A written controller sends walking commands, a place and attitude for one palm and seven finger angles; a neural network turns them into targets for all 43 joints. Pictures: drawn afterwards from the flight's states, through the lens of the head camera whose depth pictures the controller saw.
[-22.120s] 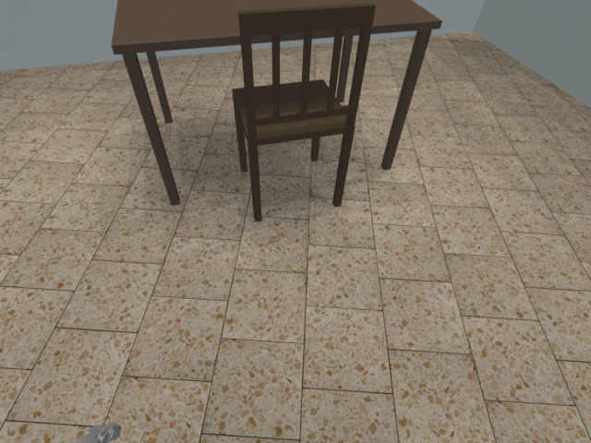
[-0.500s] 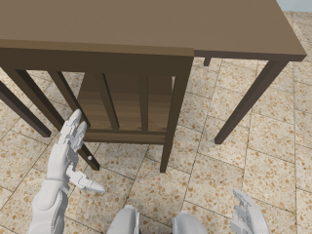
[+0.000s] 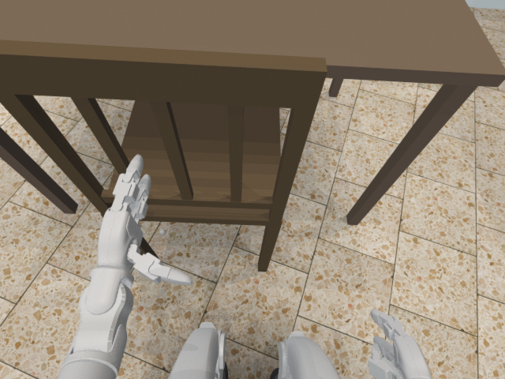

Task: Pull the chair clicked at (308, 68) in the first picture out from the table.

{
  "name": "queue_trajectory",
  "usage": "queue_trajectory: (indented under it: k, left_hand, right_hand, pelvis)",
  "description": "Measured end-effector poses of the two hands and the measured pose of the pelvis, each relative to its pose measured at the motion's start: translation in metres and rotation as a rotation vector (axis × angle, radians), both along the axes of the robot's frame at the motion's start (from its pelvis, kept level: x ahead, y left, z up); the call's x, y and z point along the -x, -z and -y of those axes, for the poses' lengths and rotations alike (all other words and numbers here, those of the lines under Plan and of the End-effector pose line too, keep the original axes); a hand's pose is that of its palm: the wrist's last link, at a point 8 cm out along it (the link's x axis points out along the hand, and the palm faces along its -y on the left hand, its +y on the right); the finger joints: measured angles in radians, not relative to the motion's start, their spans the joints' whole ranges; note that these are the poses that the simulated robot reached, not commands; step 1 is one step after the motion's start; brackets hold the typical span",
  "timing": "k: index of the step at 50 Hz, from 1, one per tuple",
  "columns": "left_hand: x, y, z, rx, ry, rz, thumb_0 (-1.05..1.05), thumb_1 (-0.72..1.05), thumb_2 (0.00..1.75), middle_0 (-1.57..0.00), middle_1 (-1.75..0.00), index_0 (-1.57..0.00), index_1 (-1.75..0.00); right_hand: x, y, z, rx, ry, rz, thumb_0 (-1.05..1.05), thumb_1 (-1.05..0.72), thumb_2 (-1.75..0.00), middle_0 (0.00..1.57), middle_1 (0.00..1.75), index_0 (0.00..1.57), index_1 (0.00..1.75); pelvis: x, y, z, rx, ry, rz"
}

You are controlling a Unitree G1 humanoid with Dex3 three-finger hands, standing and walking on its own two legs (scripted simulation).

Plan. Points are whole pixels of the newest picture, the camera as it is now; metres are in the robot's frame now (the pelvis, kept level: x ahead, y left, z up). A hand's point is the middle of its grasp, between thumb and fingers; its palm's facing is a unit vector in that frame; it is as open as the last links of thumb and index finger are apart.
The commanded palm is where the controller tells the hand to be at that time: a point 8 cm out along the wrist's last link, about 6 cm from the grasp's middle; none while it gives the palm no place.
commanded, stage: aim the fingers beside a spindle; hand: left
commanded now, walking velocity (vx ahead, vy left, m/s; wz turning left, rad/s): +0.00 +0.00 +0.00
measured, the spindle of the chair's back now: (176, 157) +0.47 +0.15 +0.02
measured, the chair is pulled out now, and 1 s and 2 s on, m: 0.00 0.00 0.00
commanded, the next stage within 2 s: none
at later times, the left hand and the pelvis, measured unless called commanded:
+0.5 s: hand (169, 242) +0.31 +0.13 +0.02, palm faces -0.05 -1.00 -0.01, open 16.9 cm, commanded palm +0.30 +0.19 +0.02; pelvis +0.00 +0.00 +0.00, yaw +0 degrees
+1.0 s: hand (173, 244) +0.31 +0.13 +0.01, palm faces -0.03 -1.00 +0.00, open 16.9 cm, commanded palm +0.30 +0.20 +0.03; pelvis +0.00 -0.01 +0.00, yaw +0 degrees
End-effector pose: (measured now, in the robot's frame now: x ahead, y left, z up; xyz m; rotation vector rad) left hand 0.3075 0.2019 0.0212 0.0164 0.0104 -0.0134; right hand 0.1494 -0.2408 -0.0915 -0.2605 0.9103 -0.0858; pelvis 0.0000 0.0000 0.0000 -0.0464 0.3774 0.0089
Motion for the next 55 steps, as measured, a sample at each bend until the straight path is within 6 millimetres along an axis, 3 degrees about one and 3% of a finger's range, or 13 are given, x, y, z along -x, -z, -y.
queue_trajectory:
  k: [10, 20, 29, 32, 37, 40, 48, 55]
  left_hand:
    - [0.005, 0.004, 0.014, 0.011, 0.042, -0.024, -0.01, -0.50, 0.30, -0.06, -0.08, -0.06, -0.08]
    - [0.010, -0.004, -0.003, -0.012, -0.022, 0.011, -0.01, -0.50, 0.30, -0.06, -0.08, -0.07, -0.08]
    - [0.011, 0.011, 0.021, 0.012, 0.047, -0.038, -0.01, -0.50, 0.30, -0.06, -0.08, -0.06, -0.08]
    - [0.004, 0.010, 0.014, -0.003, 0.012, -0.016, -0.01, -0.50, 0.30, -0.06, -0.08, -0.07, -0.08]
    - [-0.002, -0.008, -0.003, -0.030, -0.036, 0.040, -0.01, -0.50, 0.30, -0.06, -0.08, -0.07, -0.08]
    - [0.001, -0.012, -0.002, -0.023, -0.010, 0.019, -0.01, -0.50, 0.30, -0.06, -0.08, -0.06, -0.08]
    - [0.015, 0.018, 0.019, 0.028, 0.039, -0.093, -0.01, -0.50, 0.30, -0.06, -0.08, -0.06, -0.08]
    - [0.003, -0.019, -0.003, -0.043, -0.036, 0.095, -0.01, -0.50, 0.30, -0.06, -0.08, -0.07, -0.08]
  right_hand:
    - [0.006, 0.005, -0.002, -0.014, 0.017, -0.032, 0.01, -0.90, -0.89, 0.21, 0.30, 0.20, 0.30]
    - [0.002, 0.002, 0.002, -0.009, 0.008, -0.026, 0.01, -0.90, -0.89, 0.21, 0.30, 0.20, 0.30]
    - [-0.005, 0.000, 0.005, 0.005, 0.005, -0.003, 0.01, -0.90, -0.89, 0.21, 0.30, 0.20, 0.30]
    - [-0.005, 0.002, 0.006, 0.011, 0.006, -0.006, 0.01, -0.90, -0.89, 0.21, 0.30, 0.20, 0.30]
    - [-0.001, 0.005, 0.006, -0.007, 0.008, -0.024, 0.01, -0.90, -0.89, 0.20, 0.30, 0.20, 0.29]
    - [0.000, 0.004, 0.004, -0.025, 0.012, -0.033, 0.01, -0.90, -0.89, 0.20, 0.30, 0.20, 0.29]
    - [-0.001, -0.001, 0.007, -0.002, 0.022, -0.019, 0.01, -0.90, -0.89, 0.21, 0.30, 0.20, 0.30]
    - [-0.003, 0.003, 0.008, 0.000, 0.004, -0.021, 0.01, -0.90, -0.89, 0.20, 0.30, 0.20, 0.29]
  pelvis:
    - [0.000, 0.001, -0.002, 0.000, 0.004, -0.001]
    - [0.000, 0.000, 0.002, 0.001, -0.002, 0.006]
    - [0.001, 0.001, 0.003, 0.000, -0.004, 0.002]
    - [0.002, 0.004, 0.005, -0.001, 0.000, -0.002]
    - [0.001, 0.002, 0.006, -0.001, 0.000, -0.001]
    - [-0.002, -0.002, 0.005, -0.001, -0.002, 0.002]
    - [-0.004, -0.001, 0.005, -0.003, 0.001, -0.001]
    - [-0.002, 0.001, 0.006, -0.001, -0.003, 0.002]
